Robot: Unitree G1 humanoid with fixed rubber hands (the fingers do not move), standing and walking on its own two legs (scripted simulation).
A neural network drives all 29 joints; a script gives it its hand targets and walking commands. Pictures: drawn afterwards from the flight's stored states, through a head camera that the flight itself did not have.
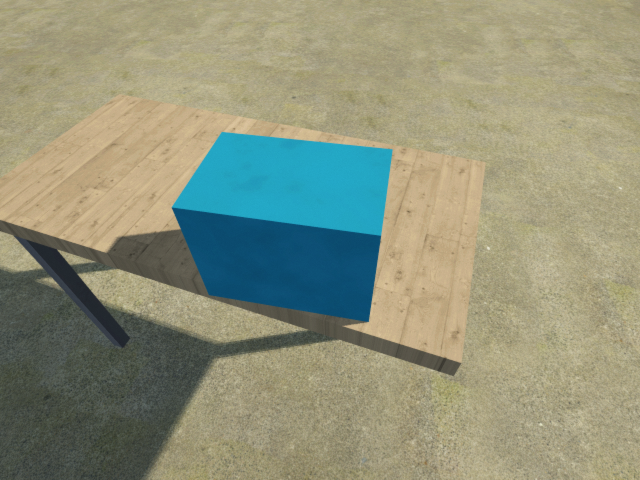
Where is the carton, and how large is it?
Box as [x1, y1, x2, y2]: [172, 132, 392, 321]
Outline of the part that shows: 221,132 172,206 172,209 208,293 211,295 368,321 392,149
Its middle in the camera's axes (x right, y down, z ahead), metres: -0.04 -0.01 +0.63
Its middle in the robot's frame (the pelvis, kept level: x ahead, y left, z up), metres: +0.49 +0.04 +0.02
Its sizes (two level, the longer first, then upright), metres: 0.279 0.182 0.211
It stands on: a table, 0.69 m high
